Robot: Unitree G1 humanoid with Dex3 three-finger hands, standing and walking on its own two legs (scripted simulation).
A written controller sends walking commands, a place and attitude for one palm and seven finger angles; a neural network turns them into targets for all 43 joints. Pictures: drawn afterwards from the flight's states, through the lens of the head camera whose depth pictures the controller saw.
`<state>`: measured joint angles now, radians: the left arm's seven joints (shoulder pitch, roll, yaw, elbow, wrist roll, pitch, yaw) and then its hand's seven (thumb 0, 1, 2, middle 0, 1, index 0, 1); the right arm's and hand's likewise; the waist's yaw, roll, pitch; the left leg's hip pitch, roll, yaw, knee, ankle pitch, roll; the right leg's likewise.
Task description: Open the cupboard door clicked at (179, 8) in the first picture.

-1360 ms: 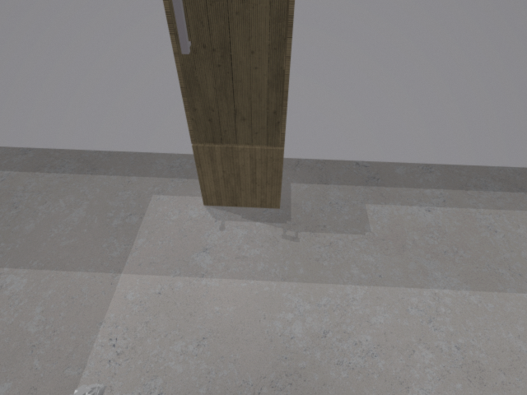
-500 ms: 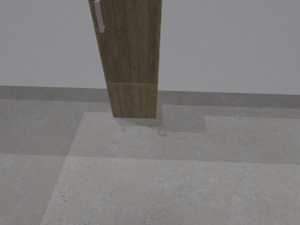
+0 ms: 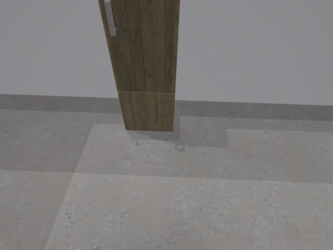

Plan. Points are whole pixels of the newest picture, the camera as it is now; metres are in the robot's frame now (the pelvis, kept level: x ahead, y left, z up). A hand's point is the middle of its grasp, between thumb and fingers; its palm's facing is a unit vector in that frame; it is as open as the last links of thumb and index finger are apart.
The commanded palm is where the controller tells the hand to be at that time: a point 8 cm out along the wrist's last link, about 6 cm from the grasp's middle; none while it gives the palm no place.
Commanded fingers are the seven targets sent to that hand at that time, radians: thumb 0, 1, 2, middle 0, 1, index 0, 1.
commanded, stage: look at it before walking up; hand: left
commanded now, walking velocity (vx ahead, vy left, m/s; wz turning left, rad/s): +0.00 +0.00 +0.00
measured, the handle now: (111, 17) +1.07 +0.34 +0.11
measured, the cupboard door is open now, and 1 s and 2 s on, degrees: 0 0 0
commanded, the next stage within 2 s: walk to a spot facing it in 0.08 s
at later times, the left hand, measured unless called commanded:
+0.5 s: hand out of the picture +0.04 +0.24 -0.18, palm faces +0.14 -0.96 -0.26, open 7.4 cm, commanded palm none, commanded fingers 0.00 0.90 0.90 -0.20 -0.30 -0.20 -0.30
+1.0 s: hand out of the picture +0.11 +0.28 -0.18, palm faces +0.35 -0.92 -0.16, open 7.4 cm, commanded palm none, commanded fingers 0.00 0.90 0.90 -0.20 -0.30 -0.20 -0.30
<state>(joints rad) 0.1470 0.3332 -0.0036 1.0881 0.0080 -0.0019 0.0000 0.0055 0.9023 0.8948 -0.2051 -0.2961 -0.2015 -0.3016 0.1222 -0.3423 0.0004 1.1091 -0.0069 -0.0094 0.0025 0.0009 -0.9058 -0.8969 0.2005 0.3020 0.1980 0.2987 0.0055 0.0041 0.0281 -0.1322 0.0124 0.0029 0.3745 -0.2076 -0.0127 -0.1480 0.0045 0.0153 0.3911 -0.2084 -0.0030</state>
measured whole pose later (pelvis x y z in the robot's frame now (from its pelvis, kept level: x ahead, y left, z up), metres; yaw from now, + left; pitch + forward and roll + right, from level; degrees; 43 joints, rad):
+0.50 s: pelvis -0.01 +0.02 -0.01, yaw +9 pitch -2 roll -1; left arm 0.17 0.26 0.02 0.97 0.02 0.03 0.02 0.00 0.90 0.89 -0.20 -0.30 -0.20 -0.30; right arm 0.21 -0.26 -0.03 1.02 -0.01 0.06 0.02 0.00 -0.91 -0.90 0.20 0.30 0.19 0.30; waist -0.01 0.00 0.06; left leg -0.34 0.02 0.04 0.78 -0.46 -0.01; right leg -0.20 -0.06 -0.12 0.55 -0.31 0.02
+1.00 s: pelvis +0.11 +0.08 +0.00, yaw +21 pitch +0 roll -1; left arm 0.20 0.20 0.06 1.02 0.02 0.02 -0.01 0.01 0.91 0.90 -0.20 -0.30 -0.20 -0.30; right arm 0.47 -0.11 -0.03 1.09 -0.01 -0.07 -0.02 0.00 -0.91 -0.90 0.20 0.30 0.20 0.30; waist -0.04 -0.04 0.02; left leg 0.02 -0.08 -0.04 0.27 -0.29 0.09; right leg -0.61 -0.10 -0.04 0.95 -0.19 0.08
